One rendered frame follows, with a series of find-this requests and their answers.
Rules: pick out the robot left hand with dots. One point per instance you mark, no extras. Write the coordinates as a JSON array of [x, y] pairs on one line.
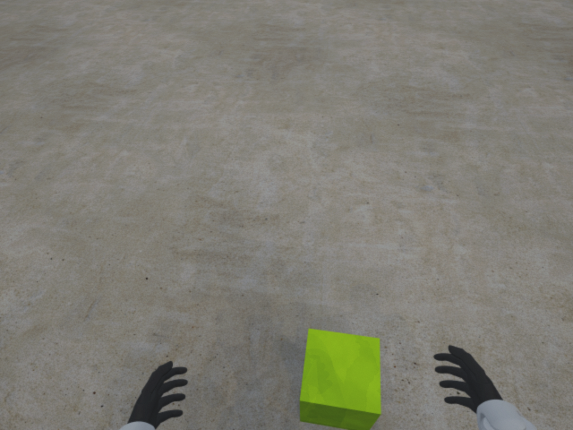
[[150, 402]]

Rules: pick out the robot right hand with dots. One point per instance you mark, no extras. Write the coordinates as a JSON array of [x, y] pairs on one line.
[[476, 385]]

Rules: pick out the right robot forearm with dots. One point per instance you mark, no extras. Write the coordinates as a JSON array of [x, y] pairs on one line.
[[501, 415]]

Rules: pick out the carton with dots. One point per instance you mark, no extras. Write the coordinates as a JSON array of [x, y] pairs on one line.
[[341, 384]]

